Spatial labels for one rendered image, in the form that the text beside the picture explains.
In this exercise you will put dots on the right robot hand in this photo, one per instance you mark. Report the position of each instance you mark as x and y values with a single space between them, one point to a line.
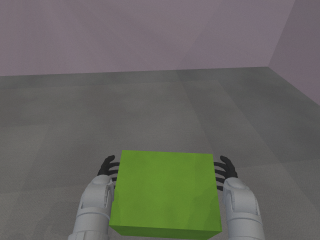
228 173

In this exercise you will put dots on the left robot forearm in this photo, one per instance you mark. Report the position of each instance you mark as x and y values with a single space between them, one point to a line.
94 210

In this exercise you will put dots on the carton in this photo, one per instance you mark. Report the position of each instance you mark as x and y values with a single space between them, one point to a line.
166 195

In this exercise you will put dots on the left robot hand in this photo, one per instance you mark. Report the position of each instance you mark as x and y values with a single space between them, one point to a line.
107 165

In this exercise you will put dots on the right robot forearm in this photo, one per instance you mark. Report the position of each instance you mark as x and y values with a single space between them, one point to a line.
243 215

